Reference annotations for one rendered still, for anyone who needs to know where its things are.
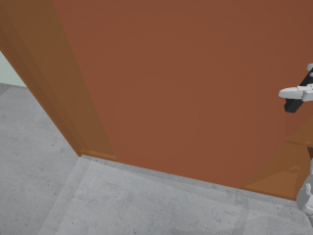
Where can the right robot upper arm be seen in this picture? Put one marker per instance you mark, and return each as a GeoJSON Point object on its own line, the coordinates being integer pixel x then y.
{"type": "Point", "coordinates": [304, 198]}

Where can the handle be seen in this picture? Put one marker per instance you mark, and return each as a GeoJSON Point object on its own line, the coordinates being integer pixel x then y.
{"type": "Point", "coordinates": [292, 105]}

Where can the wardrobe door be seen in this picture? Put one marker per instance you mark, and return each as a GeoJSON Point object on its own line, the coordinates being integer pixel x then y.
{"type": "Point", "coordinates": [191, 87]}
{"type": "Point", "coordinates": [35, 30]}

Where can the right robot hand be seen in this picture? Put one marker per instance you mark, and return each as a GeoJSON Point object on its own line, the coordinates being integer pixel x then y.
{"type": "Point", "coordinates": [303, 93]}

